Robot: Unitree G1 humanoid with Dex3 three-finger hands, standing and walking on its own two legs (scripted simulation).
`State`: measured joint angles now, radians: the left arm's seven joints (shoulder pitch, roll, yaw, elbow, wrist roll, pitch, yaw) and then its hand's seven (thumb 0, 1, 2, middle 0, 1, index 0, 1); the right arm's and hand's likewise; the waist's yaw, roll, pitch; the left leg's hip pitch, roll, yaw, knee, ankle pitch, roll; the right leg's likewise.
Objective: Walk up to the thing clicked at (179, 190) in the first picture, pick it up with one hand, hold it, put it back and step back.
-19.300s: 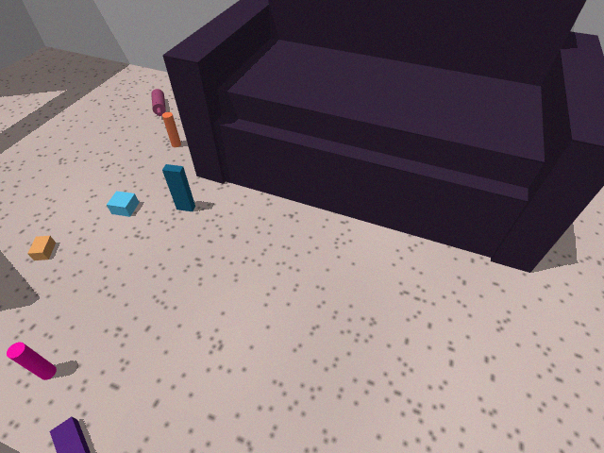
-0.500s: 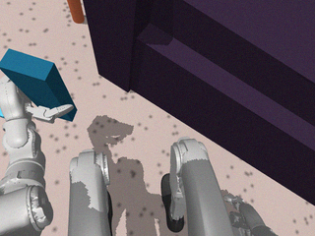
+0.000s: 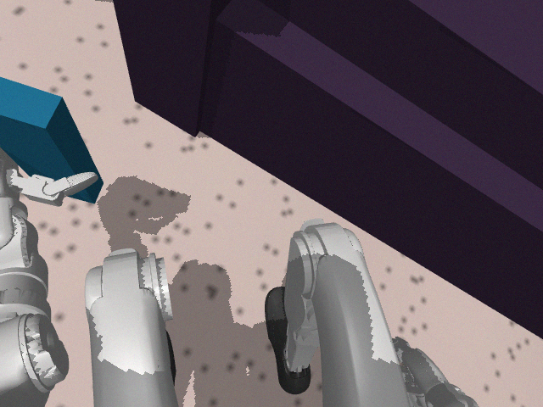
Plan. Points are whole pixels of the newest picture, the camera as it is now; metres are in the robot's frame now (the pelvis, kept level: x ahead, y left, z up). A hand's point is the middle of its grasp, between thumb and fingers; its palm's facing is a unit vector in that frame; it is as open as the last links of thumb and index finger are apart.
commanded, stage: crouch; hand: left
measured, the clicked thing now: (50, 153) +0.46 +0.23 -0.07
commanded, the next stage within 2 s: lower in 0.14 s
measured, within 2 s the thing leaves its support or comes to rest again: rests again in 1.92 s
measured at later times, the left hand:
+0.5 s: hand (63, 163) +0.47 +0.23 -0.13, palm faces +0.18 -0.98 -0.05, open 9.7 cm
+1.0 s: hand (72, 168) +0.48 +0.23 -0.17, palm faces +0.19 -0.98 -0.04, open 9.7 cm
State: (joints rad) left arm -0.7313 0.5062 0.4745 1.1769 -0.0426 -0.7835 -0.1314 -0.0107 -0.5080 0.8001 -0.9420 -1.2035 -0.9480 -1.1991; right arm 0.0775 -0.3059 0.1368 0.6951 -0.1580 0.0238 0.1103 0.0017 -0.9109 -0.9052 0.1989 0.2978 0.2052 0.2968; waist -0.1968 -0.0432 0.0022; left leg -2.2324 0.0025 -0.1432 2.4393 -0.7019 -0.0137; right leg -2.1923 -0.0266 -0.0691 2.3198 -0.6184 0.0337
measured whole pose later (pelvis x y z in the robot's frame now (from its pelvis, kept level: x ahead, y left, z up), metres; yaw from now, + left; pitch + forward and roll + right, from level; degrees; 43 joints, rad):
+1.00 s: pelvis +0.00 +0.01 -0.03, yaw -5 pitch +20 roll -14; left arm -0.74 0.70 0.48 1.32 -0.02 -0.94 -0.03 -0.01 -0.50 0.79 -0.94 -1.21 -0.94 -1.20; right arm -0.04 -0.36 0.34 0.62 -0.28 0.05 0.16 0.00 -0.92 -0.91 0.20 0.30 0.21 0.30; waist -0.27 -0.15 0.21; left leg -2.25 0.00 -0.26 2.59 -0.72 0.00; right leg -2.15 0.00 -0.16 2.38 -0.60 0.07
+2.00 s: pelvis -0.01 +0.02 -0.03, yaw -8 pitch +17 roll -17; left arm -0.75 0.77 0.44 1.39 -0.03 -1.03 0.03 -0.01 -0.30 0.47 -0.73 -0.73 -0.74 -0.72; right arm -0.10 -0.36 0.44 0.59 -0.32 0.05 0.16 0.00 -0.92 -0.90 0.20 0.30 0.21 0.30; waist -0.28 -0.21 0.26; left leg -2.22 0.00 -0.32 2.62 -0.73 0.00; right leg -2.10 0.02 -0.21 2.35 -0.59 0.08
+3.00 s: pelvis +0.00 +0.01 +0.10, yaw +1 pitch +33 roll -7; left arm -0.41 0.60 0.38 0.72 0.09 -0.17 -0.01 -0.01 -0.46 0.11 -0.07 -0.08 -0.07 -0.08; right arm 0.12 -0.26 0.04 0.58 0.02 0.17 0.04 0.00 -0.90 -0.90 0.20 0.30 0.21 0.30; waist -0.07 0.01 -0.13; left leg -2.02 0.03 -0.08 2.13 -0.69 0.02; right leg -1.99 -0.02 -0.03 2.02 -0.61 0.05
